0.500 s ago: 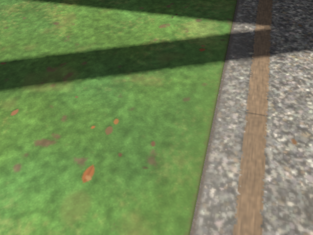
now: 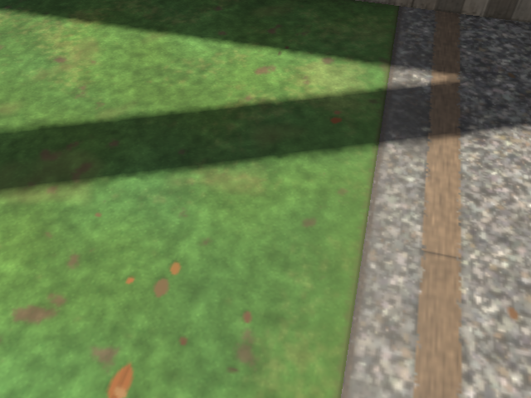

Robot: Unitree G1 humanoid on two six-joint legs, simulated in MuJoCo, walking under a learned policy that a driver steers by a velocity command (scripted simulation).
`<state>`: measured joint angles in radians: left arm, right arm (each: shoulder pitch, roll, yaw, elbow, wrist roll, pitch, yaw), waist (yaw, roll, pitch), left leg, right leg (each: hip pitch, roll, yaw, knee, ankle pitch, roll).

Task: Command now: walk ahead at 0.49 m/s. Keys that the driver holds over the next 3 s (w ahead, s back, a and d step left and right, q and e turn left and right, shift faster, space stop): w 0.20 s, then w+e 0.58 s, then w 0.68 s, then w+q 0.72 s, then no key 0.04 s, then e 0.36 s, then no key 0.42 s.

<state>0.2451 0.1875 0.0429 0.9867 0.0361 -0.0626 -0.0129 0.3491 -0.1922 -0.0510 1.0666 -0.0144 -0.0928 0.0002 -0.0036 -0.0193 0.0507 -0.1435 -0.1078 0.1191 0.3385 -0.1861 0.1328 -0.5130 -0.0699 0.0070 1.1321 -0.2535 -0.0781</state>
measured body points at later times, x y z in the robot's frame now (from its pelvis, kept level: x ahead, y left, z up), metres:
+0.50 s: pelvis +0.29 -0.05 +0.00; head +0.31 -0.06 +0.44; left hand +0.35 +0.20 -0.15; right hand +0.32 -0.30 -0.15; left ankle +0.23 +0.08 -0.65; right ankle +0.32 -0.10 -0.74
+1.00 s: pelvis +0.58 -0.05 -0.01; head +0.61 -0.05 +0.44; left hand +0.65 +0.22 -0.15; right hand +0.66 -0.33 -0.11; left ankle +0.66 +0.01 -0.74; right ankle +0.39 -0.10 -0.65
